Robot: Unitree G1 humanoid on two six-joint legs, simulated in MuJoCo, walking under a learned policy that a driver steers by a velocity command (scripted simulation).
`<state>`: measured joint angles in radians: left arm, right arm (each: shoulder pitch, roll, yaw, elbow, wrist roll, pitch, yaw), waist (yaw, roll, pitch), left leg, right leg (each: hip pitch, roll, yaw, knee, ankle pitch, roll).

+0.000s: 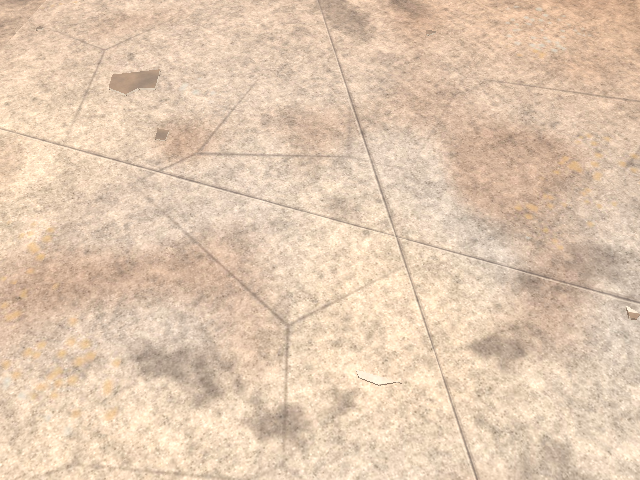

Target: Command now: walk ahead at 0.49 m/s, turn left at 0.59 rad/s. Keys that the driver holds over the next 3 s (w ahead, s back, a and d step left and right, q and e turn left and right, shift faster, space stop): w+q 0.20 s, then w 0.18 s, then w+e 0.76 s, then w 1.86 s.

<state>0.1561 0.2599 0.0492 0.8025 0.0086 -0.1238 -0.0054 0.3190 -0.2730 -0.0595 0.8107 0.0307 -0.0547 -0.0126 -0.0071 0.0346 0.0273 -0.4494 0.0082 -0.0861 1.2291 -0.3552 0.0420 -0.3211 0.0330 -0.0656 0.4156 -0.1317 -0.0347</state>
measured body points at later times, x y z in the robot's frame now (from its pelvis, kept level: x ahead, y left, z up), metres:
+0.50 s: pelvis +0.26 +0.09 -0.01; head +0.30 +0.11 +0.44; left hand +0.27 +0.38 -0.14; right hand +0.46 -0.13 -0.10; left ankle +0.30 +0.19 -0.74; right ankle +0.18 -0.08 -0.64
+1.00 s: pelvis +0.54 +0.08 -0.02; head +0.59 +0.08 +0.42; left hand +0.74 +0.33 -0.12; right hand +0.58 -0.20 -0.15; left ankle +0.34 +0.21 -0.65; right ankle +0.63 +0.01 -0.74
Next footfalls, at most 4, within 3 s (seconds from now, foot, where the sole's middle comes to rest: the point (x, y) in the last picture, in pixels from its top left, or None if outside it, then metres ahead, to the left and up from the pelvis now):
0.38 left None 0.34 0.20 -0.77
0.94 right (332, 385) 0.67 0.01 -0.77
1.42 left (269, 271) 0.98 0.16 -0.77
1.96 right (384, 211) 1.19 -0.15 -0.77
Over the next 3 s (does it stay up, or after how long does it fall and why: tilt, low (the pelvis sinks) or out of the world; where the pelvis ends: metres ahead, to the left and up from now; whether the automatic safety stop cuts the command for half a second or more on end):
stays up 1.60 -0.14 -0.01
